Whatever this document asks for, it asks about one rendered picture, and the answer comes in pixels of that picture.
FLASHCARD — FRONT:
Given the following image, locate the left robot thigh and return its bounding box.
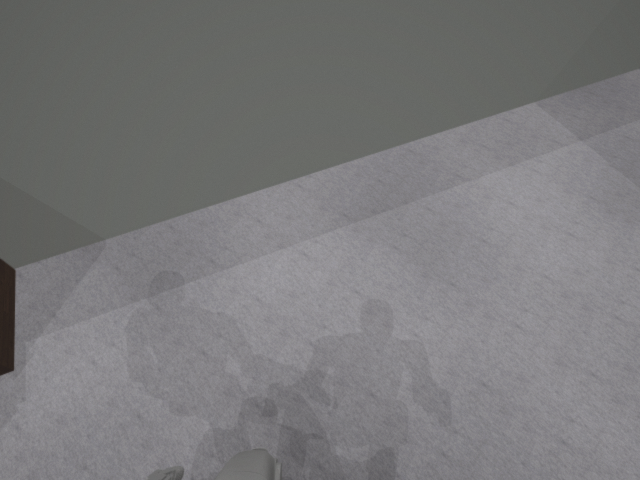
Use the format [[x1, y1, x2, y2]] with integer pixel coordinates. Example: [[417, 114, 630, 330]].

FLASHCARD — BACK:
[[214, 450, 282, 480]]

